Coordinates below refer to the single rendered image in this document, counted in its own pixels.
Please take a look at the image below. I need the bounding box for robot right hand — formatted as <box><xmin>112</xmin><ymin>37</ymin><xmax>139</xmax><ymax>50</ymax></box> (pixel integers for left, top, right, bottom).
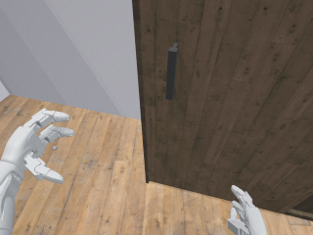
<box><xmin>227</xmin><ymin>185</ymin><xmax>268</xmax><ymax>235</ymax></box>

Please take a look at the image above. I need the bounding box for robot left hand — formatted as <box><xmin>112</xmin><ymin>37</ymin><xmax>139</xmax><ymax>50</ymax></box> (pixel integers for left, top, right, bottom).
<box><xmin>0</xmin><ymin>108</ymin><xmax>75</xmax><ymax>184</ymax></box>

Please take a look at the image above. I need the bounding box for handle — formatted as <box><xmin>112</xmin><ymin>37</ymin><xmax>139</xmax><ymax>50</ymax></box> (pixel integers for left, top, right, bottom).
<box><xmin>165</xmin><ymin>43</ymin><xmax>178</xmax><ymax>101</ymax></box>

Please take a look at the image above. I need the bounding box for wardrobe door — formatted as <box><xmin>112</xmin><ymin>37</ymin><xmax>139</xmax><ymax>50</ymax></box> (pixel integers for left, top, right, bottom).
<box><xmin>292</xmin><ymin>194</ymin><xmax>313</xmax><ymax>214</ymax></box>
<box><xmin>140</xmin><ymin>0</ymin><xmax>313</xmax><ymax>213</ymax></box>

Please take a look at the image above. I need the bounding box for robot left forearm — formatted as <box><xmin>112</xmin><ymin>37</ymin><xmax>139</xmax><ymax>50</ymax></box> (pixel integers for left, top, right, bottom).
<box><xmin>0</xmin><ymin>161</ymin><xmax>25</xmax><ymax>235</ymax></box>

